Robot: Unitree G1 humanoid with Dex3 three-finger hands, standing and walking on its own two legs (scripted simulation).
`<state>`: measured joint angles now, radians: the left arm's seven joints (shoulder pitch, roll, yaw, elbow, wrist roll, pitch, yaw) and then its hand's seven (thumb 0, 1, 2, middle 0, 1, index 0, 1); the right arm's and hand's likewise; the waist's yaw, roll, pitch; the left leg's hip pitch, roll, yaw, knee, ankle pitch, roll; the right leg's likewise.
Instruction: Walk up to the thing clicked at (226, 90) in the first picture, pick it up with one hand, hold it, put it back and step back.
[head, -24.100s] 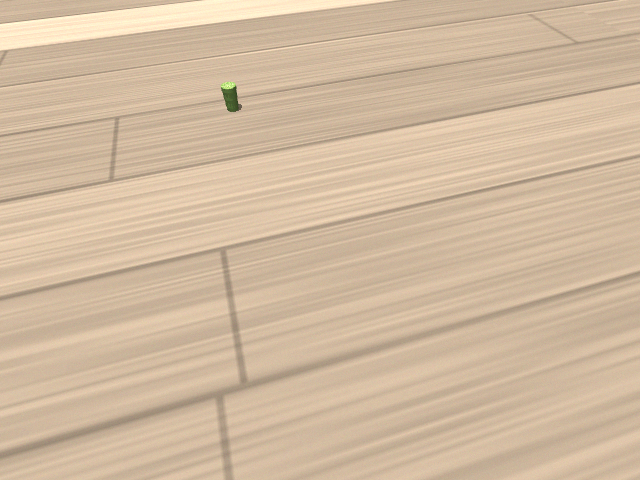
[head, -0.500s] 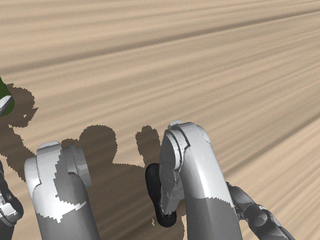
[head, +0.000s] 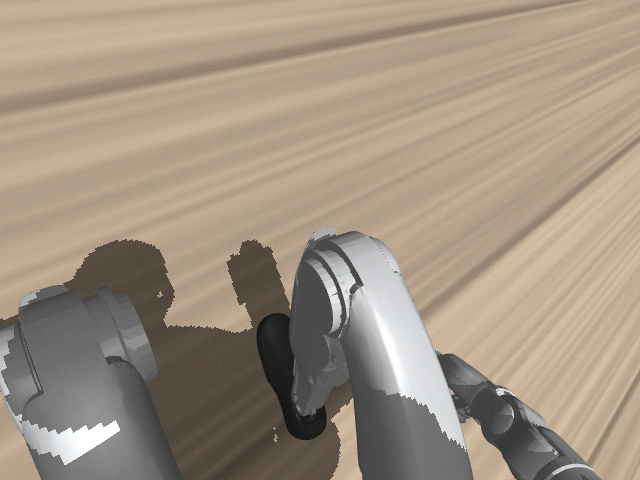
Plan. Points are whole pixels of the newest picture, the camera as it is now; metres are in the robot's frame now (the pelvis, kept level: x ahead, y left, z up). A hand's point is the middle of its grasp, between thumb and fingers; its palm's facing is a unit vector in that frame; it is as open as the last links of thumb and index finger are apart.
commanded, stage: lower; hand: left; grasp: from the side
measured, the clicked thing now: out of the picture +0.44 +0.33 -0.18
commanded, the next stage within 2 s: loosen in 0.80 s
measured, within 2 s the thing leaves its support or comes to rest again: rests again in 0.68 s
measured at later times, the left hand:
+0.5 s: hand out of the picture +0.44 +0.33 -0.17, palm faces +0.50 -0.87 -0.03, open 11.1 cm
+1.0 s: hand out of the picture +0.43 +0.32 -0.18, palm faces +0.50 -0.87 -0.03, open 11.1 cm
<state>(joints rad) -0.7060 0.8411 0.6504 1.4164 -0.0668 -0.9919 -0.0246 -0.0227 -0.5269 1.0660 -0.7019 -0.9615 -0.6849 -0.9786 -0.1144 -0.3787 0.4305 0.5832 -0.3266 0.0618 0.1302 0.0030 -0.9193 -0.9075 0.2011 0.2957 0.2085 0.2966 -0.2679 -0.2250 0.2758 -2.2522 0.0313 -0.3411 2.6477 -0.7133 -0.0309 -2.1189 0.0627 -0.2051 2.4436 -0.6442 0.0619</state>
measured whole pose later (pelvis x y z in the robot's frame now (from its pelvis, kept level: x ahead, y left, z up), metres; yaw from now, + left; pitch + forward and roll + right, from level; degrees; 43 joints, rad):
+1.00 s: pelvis -0.01 +0.01 +0.00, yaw -3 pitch +12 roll -17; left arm -0.68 0.92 0.63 1.50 -0.07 -1.09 0.04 -0.02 -0.51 1.04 -0.70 -0.95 -0.69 -0.97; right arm -0.19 -0.39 0.54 0.52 -0.37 0.06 0.12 0.00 -0.90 -0.90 0.20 0.30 0.21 0.30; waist -0.27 -0.30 0.34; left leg -2.21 0.04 -0.41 2.68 -0.72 -0.02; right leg -2.07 0.09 -0.25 2.42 -0.62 0.08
